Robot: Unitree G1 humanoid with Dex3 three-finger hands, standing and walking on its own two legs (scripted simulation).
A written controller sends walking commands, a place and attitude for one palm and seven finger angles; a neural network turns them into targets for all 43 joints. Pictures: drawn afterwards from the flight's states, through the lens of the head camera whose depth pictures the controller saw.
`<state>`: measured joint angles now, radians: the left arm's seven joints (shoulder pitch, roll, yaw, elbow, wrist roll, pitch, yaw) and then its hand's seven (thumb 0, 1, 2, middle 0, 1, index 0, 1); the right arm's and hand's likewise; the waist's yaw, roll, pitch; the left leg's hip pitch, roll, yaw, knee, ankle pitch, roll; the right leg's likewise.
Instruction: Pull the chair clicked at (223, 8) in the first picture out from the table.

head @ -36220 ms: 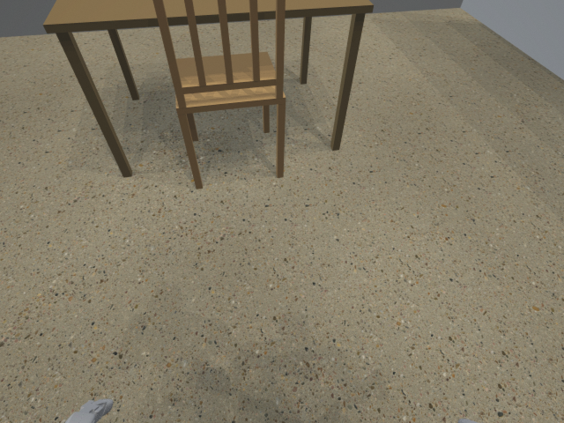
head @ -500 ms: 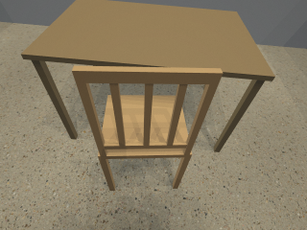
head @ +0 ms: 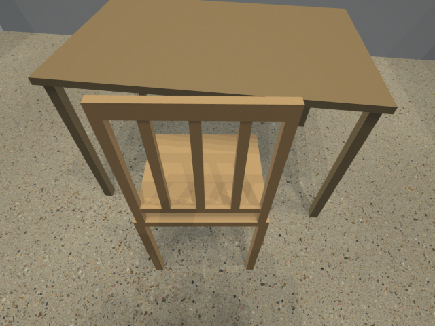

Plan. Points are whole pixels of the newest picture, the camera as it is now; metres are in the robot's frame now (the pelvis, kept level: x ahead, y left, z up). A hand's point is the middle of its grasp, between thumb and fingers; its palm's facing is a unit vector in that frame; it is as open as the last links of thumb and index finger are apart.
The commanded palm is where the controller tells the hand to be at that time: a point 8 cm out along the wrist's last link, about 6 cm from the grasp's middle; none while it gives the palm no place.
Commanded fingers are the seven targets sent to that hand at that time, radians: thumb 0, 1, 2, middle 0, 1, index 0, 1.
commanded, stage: shuffle to correct the standing spot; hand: left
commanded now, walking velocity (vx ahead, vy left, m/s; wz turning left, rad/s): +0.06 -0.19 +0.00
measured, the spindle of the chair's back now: (198, 170) +0.48 +0.07 -0.05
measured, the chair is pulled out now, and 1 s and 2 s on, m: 0.18 0.18 0.18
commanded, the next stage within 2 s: come to a stop and stand still in 0.48 s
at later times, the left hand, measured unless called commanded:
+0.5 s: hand out of the picture +0.03 +0.10 -0.17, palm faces +0.09 -0.98 -0.15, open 7.4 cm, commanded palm none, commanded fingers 0.00 0.90 0.90 -0.20 -0.30 -0.20 -0.30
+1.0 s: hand out of the picture +0.08 +0.04 -0.18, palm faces +0.11 -0.97 -0.21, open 7.3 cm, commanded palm none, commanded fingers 0.00 0.90 0.90 -0.20 -0.30 -0.20 -0.30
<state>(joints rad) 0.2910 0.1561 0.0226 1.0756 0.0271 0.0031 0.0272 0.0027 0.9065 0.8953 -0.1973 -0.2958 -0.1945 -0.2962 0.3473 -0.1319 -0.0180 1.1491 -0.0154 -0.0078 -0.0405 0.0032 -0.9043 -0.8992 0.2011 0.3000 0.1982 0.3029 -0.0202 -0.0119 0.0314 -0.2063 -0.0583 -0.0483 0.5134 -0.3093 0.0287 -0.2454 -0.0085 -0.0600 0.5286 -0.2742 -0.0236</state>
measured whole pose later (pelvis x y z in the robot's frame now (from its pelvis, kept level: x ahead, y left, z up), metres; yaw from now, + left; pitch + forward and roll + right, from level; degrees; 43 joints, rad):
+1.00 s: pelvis +0.06 -0.14 +0.00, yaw +3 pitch -2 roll +1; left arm 0.23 0.17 0.02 1.01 0.02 0.03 0.05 0.01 0.92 0.89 -0.20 -0.30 -0.20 -0.30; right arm 0.18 -0.16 -0.02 1.03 0.00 0.01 -0.03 0.00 -0.93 -0.90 0.20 0.30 0.20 0.30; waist 0.04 -0.04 0.09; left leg -0.22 -0.05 0.11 0.51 -0.26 0.07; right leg -0.22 -0.06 -0.06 0.59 -0.33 0.00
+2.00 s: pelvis +0.07 -0.10 +0.01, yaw +3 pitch -1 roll -1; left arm 0.34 0.13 -0.01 1.10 0.02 -0.01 0.04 0.00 0.91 0.90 -0.20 -0.30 -0.20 -0.30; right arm 0.27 -0.16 0.00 1.11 0.00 -0.03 -0.01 0.01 -0.93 -0.90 0.20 0.30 0.20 0.30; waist 0.01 -0.03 0.02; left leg -0.19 -0.07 0.11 0.41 -0.22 0.11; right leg -0.15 -0.07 -0.06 0.42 -0.24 0.05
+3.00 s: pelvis +0.08 -0.10 +0.01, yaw +2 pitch -1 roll +0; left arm 0.34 0.13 -0.01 1.11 0.02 -0.01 0.05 0.00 0.91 0.90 -0.20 -0.30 -0.20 -0.30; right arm 0.30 -0.13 0.01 1.15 0.00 -0.03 -0.02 0.00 -0.91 -0.90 0.20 0.30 0.20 0.30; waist 0.00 -0.02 0.01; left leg -0.14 -0.07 0.12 0.36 -0.21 0.11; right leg -0.13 -0.07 -0.04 0.40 -0.24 0.05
